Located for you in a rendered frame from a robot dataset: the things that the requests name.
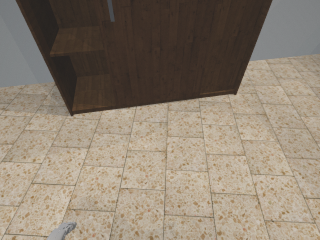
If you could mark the wardrobe door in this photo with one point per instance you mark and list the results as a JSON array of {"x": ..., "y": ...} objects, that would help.
[
  {"x": 234, "y": 27},
  {"x": 156, "y": 50}
]

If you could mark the left robot hand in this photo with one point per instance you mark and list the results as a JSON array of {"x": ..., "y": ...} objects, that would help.
[{"x": 62, "y": 230}]

